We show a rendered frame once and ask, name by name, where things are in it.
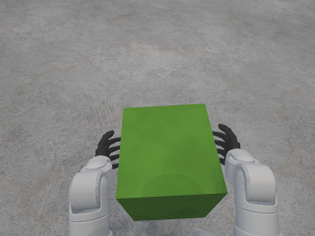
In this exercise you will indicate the right robot forearm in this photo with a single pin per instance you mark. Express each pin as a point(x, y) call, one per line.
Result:
point(255, 195)

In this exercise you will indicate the left robot forearm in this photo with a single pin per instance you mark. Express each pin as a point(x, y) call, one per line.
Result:
point(89, 205)

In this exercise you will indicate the carton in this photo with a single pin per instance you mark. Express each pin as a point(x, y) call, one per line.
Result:
point(169, 166)

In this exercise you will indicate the robot left hand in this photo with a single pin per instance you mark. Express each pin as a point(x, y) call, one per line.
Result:
point(104, 149)

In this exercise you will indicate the robot right hand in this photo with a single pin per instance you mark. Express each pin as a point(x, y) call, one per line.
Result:
point(230, 141)

